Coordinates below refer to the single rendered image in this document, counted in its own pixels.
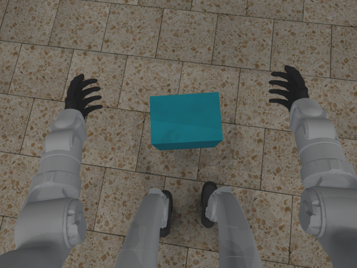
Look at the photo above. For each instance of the left robot thigh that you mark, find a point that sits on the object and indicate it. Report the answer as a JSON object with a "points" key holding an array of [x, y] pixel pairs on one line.
{"points": [[140, 247]]}

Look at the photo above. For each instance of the right robot hand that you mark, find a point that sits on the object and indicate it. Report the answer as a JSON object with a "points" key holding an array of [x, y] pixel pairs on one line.
{"points": [[295, 86]]}

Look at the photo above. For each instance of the right robot foot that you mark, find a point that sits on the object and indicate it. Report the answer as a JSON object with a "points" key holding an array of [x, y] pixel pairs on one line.
{"points": [[208, 188]]}

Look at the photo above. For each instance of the carton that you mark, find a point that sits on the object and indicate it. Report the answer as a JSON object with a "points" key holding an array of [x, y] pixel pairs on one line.
{"points": [[185, 121]]}

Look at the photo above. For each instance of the left robot upper arm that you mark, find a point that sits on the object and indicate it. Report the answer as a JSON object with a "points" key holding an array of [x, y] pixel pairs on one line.
{"points": [[47, 230]]}

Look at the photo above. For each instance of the right robot upper arm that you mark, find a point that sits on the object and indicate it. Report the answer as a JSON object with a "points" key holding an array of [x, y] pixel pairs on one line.
{"points": [[330, 215]]}

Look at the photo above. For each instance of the left robot hand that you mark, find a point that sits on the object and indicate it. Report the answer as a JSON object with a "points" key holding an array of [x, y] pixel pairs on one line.
{"points": [[75, 95]]}

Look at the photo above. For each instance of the left robot forearm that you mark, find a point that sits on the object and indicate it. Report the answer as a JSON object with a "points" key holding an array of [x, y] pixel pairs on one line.
{"points": [[60, 162]]}

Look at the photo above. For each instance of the right robot forearm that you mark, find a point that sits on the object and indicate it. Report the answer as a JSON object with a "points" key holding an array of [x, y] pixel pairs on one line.
{"points": [[319, 148]]}

